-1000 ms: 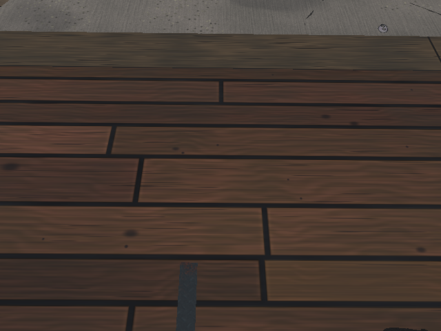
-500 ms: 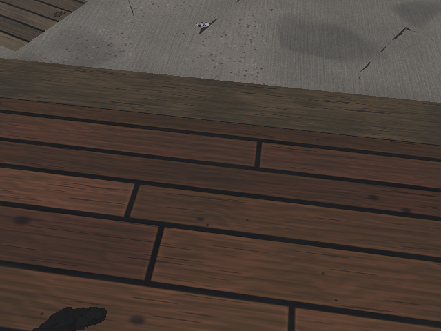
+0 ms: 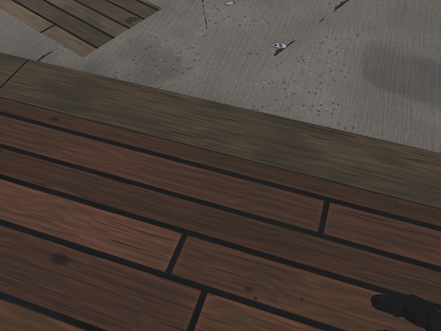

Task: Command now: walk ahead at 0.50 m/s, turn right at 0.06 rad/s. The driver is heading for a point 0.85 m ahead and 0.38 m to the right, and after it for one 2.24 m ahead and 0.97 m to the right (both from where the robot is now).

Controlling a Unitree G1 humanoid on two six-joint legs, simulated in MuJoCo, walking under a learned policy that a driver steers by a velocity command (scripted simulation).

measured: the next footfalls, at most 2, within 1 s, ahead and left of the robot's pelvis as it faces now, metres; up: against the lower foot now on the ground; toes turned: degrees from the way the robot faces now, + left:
left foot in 0.02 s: +0.18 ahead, +0.12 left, +0.00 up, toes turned +1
right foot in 0.56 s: +0.44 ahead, -0.16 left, +0.00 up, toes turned -19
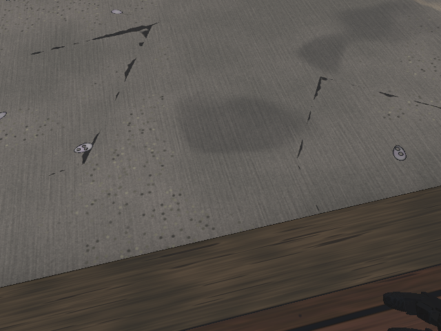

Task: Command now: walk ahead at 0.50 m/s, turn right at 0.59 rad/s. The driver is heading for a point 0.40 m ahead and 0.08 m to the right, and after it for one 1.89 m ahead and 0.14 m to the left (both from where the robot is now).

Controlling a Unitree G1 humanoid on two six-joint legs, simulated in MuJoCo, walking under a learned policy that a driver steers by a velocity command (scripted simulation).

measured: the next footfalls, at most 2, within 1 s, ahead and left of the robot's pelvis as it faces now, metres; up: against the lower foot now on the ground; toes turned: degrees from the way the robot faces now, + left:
left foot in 0.02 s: +0.18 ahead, +0.13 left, +0.00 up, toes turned -4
right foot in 0.54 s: +0.42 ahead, -0.16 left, +0.00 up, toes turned -24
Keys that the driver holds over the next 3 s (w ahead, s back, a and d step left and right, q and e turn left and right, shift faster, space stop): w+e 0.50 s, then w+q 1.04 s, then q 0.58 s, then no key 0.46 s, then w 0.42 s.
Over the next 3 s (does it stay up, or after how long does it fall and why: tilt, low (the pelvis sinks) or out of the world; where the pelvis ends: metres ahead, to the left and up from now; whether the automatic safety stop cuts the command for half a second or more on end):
stays up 1.20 -0.01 -0.14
